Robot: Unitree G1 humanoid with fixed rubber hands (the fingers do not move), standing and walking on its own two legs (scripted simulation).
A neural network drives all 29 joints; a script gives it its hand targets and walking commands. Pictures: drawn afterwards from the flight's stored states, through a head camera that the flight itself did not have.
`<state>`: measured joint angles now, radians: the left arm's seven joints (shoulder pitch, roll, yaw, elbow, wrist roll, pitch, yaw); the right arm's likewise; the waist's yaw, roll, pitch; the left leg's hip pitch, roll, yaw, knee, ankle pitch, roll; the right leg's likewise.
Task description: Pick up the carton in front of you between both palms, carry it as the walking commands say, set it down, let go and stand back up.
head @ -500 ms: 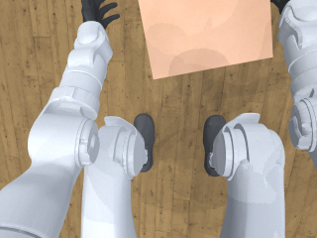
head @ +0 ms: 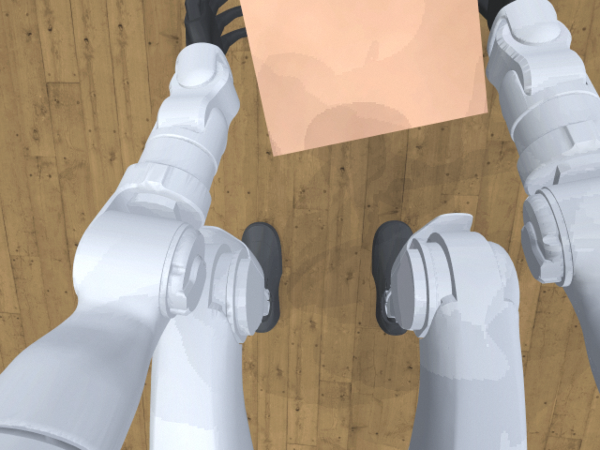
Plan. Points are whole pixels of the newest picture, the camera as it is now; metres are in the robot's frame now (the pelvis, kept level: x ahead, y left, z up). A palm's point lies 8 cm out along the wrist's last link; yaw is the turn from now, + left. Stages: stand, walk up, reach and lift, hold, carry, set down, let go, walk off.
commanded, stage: reach and lift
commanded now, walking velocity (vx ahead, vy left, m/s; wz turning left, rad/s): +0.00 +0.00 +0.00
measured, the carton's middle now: (354, 56) +0.51 -0.07 -0.26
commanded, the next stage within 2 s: none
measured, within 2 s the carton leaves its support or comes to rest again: leaves its support in 0.28 s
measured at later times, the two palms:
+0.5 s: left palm (193, 36) +0.51 +0.08 -0.10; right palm (546, 0) +0.50 -0.22 -0.11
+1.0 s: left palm out of the picture +0.49 +0.09 +0.08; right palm out of the picture +0.46 -0.21 +0.07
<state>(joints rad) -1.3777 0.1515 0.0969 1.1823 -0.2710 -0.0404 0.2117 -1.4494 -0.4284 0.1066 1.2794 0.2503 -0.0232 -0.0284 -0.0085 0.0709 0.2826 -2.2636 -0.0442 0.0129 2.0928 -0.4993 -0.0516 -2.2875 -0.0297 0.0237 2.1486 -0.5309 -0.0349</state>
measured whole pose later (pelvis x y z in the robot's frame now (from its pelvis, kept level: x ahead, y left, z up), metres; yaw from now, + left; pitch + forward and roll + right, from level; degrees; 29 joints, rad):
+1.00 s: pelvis +0.02 +0.02 +0.13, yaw -6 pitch +40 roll +1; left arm -0.84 -0.13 0.48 0.58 0.14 0.29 0.16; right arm -0.92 -0.08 -0.33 0.73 -0.17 0.31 0.02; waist -0.02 0.06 -0.17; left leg -1.88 -0.11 -0.06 1.71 -0.52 -0.05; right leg -1.90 0.04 0.05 1.70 -0.49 0.03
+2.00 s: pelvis +0.11 +0.01 +0.38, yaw -8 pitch +4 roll +0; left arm -0.29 -0.16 0.29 0.44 0.21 0.47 0.05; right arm -0.26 0.14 -0.25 0.42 -0.22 0.50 -0.03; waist -0.01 0.02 -0.11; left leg -0.37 -0.04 -0.09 0.59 -0.29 0.00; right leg -0.39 0.03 0.07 0.58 -0.26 0.01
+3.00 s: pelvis +0.12 +0.01 +0.40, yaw -9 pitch -5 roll +0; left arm -0.29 -0.16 0.26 0.32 0.29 0.66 0.01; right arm -0.25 0.15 -0.21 0.29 -0.28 0.70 0.00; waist -0.01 0.01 0.00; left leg -0.07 -0.03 -0.09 0.38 -0.22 0.00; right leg -0.09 0.03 0.08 0.37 -0.19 0.00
